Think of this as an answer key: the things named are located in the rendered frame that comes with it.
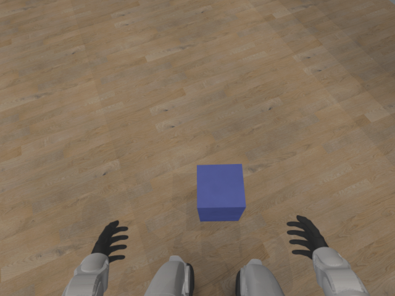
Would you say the right robot thigh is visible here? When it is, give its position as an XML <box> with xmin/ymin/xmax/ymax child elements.
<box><xmin>240</xmin><ymin>264</ymin><xmax>285</xmax><ymax>296</ymax></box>

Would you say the left robot hand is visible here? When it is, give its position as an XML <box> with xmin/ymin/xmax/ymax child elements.
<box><xmin>91</xmin><ymin>220</ymin><xmax>128</xmax><ymax>263</ymax></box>

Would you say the robot right forearm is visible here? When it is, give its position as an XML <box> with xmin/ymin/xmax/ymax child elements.
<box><xmin>312</xmin><ymin>247</ymin><xmax>370</xmax><ymax>296</ymax></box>

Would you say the carton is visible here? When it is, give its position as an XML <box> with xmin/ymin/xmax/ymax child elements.
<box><xmin>197</xmin><ymin>164</ymin><xmax>246</xmax><ymax>221</ymax></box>

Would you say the right robot hand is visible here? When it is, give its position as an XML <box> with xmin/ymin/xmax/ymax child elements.
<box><xmin>287</xmin><ymin>215</ymin><xmax>329</xmax><ymax>259</ymax></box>

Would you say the robot left forearm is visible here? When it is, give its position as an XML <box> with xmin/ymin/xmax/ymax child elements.
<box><xmin>62</xmin><ymin>253</ymin><xmax>109</xmax><ymax>296</ymax></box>

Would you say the left robot thigh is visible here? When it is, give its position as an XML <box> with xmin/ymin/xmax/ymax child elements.
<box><xmin>144</xmin><ymin>261</ymin><xmax>190</xmax><ymax>296</ymax></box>

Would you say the robot thigh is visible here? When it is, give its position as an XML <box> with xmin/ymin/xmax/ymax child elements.
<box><xmin>240</xmin><ymin>264</ymin><xmax>285</xmax><ymax>296</ymax></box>
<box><xmin>144</xmin><ymin>261</ymin><xmax>190</xmax><ymax>296</ymax></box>

